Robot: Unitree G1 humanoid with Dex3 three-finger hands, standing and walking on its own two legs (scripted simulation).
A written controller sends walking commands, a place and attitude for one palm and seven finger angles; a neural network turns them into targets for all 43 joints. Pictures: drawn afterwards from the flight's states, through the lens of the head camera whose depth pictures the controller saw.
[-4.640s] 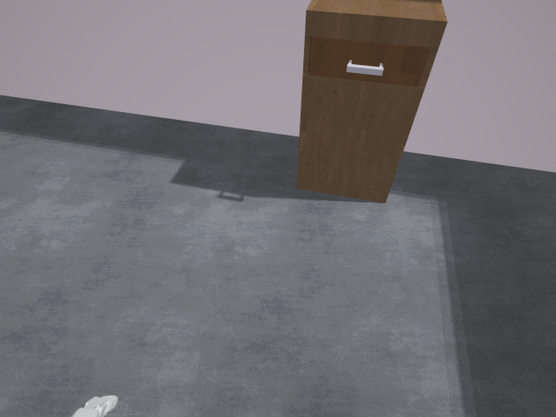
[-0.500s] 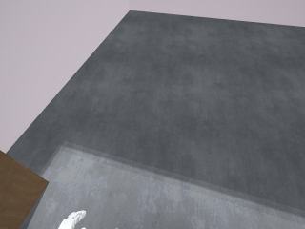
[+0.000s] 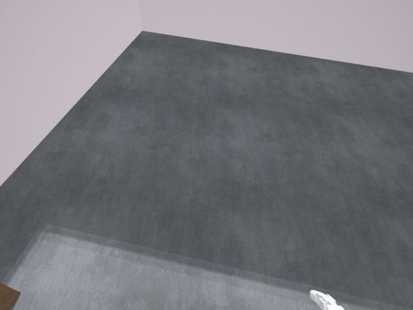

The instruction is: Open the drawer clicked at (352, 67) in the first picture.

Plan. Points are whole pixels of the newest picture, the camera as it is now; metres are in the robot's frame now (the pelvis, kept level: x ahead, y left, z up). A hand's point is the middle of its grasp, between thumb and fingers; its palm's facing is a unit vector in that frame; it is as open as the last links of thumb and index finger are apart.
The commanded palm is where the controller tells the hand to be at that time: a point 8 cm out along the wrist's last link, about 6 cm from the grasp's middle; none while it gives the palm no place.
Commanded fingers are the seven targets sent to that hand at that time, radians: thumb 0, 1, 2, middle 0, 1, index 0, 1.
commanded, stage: walk to a spot facing it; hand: left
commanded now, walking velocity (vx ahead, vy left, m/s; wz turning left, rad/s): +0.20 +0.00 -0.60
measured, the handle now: out of the picture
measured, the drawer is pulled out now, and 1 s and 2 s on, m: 0.00 0.00 0.00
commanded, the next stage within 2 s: turn to face it in 0.40 s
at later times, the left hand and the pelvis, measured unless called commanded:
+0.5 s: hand (157, 245) +0.28 +0.16 -0.16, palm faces -0.33 -0.92 -0.21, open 7.4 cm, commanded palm none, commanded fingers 0.00 0.90 0.90 -0.20 -0.30 -0.20 -0.30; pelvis +0.10 +0.01 +0.00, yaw -20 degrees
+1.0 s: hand (154, 251) +0.28 +0.17 -0.19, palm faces -0.11 -0.98 -0.17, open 7.3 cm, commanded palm none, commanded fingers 0.00 0.90 0.90 -0.20 -0.30 -0.20 -0.30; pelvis +0.15 +0.00 -0.02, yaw -8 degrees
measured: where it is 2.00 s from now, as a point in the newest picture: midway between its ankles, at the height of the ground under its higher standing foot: outside the picture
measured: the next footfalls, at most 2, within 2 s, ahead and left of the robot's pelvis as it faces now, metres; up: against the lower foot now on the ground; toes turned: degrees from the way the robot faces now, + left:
right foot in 0.56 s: +0.15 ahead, -0.13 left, +0.00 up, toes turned -28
left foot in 0.96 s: +0.22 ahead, +0.09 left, +0.00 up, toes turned +0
